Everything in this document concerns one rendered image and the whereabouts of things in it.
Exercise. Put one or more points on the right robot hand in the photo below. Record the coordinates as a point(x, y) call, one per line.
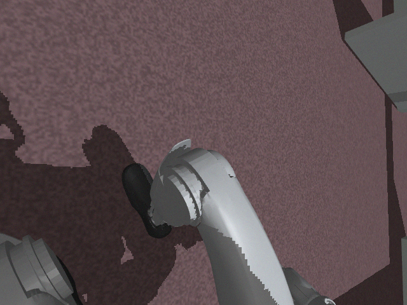
point(301, 291)

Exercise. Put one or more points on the right robot foot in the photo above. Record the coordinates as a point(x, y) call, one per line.
point(137, 183)

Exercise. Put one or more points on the left robot foot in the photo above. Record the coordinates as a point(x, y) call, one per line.
point(75, 294)

